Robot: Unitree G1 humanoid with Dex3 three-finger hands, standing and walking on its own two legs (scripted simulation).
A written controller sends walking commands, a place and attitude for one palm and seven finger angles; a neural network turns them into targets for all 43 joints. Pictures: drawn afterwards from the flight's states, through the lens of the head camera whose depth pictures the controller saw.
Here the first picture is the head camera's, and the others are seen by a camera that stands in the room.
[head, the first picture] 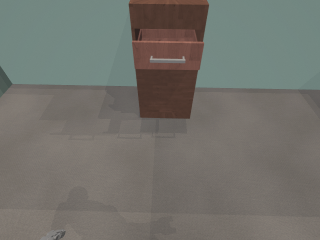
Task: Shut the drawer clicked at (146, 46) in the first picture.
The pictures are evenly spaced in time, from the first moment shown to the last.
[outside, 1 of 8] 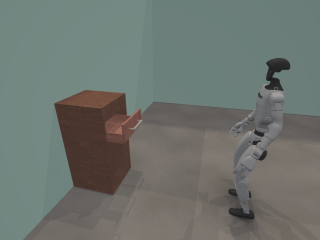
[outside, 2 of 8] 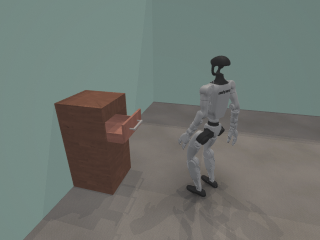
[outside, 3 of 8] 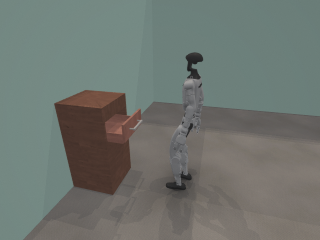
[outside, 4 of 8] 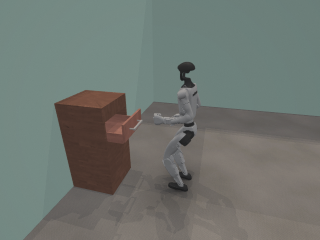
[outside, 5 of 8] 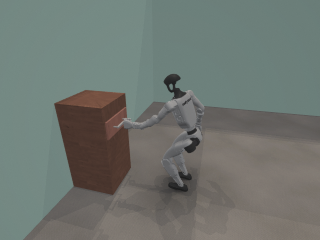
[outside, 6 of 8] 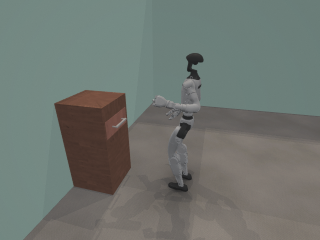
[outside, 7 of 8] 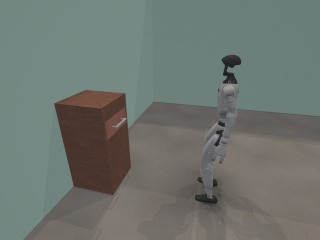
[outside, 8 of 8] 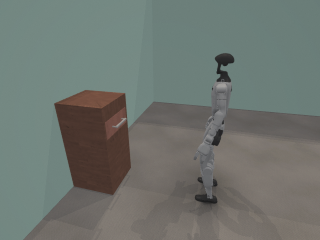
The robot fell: no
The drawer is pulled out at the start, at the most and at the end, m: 0.17 0.17 0.00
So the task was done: yes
